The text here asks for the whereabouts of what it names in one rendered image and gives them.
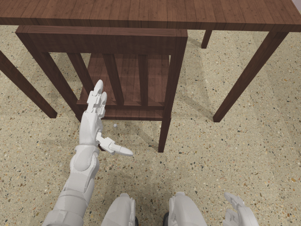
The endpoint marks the right robot thigh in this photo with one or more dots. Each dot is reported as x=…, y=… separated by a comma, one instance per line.
x=183, y=209

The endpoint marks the chair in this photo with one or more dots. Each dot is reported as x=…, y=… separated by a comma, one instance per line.
x=133, y=64

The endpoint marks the right robot hand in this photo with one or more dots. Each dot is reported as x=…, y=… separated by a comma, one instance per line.
x=244, y=217

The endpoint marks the left robot thigh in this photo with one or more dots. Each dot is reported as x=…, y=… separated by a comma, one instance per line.
x=120, y=213

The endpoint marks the table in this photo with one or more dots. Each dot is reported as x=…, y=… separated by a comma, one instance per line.
x=278, y=17

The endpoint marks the left robot hand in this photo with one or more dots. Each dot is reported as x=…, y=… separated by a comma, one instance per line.
x=91, y=123

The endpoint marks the left robot forearm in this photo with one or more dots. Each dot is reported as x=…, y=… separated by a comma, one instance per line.
x=75, y=196

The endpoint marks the robot thigh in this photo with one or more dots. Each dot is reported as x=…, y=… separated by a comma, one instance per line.
x=183, y=209
x=120, y=213

